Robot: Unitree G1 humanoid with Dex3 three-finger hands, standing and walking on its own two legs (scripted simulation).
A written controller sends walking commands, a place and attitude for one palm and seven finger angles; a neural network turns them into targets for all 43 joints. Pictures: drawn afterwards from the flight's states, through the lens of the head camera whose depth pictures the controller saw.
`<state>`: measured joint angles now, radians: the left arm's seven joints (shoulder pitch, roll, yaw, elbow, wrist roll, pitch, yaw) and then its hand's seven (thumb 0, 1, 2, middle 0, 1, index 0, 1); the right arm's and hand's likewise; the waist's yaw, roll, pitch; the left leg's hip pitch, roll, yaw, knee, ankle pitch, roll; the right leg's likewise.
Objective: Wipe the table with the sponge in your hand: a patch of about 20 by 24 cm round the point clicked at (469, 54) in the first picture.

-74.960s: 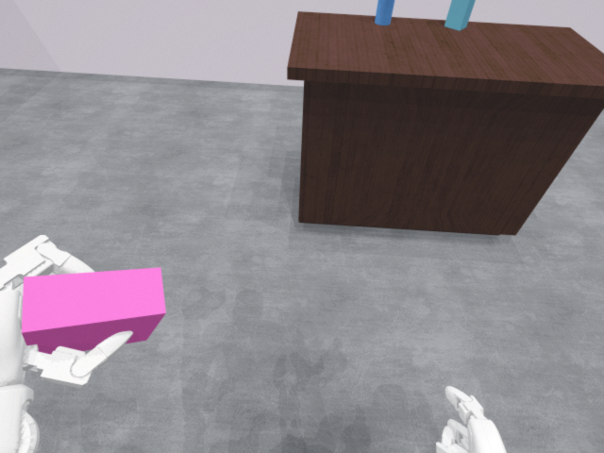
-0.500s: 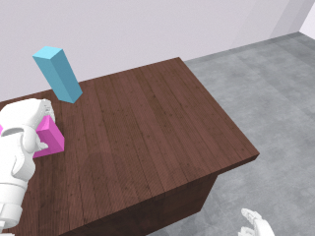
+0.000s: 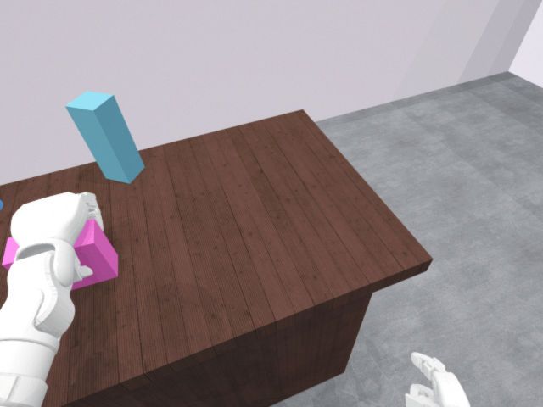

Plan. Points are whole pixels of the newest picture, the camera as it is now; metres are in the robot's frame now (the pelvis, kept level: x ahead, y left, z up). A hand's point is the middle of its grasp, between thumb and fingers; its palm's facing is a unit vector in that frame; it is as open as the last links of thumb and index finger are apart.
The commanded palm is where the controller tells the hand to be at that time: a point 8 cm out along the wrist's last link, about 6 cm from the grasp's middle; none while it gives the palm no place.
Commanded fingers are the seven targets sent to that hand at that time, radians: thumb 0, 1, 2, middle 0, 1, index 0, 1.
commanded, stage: wipe back along the first lane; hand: left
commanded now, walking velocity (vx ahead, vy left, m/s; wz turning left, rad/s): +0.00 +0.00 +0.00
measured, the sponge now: (72, 265) +0.29 +0.36 +0.05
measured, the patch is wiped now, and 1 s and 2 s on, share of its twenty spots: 1.00 1.00 1.00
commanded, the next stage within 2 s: lift the sponge slowly off the table in 0.94 s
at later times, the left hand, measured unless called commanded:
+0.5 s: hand (63, 274) +0.25 +0.32 +0.10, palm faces +0.03 -0.07 -1.00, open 9.0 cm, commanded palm +0.21 +0.32 +0.13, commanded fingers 0.00 0.10 1.30 -1.20 -1.60 -1.20 -1.60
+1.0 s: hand (60, 307) +0.20 +0.30 +0.10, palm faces +0.10 -0.08 -0.99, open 9.0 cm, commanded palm +0.15 +0.28 +0.13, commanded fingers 0.00 0.10 1.30 -1.20 -1.60 -1.20 -1.60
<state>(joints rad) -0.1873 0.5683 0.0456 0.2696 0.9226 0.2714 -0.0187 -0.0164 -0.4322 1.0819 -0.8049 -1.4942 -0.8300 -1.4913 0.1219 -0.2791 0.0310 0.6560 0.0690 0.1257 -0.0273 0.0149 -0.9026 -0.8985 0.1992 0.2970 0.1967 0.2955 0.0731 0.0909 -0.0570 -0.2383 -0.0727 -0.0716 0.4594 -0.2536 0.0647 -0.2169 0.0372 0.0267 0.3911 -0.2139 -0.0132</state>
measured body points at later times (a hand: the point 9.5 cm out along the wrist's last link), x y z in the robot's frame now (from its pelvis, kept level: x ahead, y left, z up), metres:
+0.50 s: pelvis +0.01 -0.01 +0.00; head +0.00 -0.04 +0.45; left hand +0.24 +0.32 +0.15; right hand +0.22 -0.24 -0.10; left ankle -0.01 +0.08 -0.74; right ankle -0.01 -0.12 -0.74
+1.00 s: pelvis +0.00 +0.00 +0.00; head -0.02 -0.03 +0.44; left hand +0.19 +0.30 +0.15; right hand +0.22 -0.21 -0.09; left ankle -0.01 +0.08 -0.74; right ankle -0.01 -0.12 -0.74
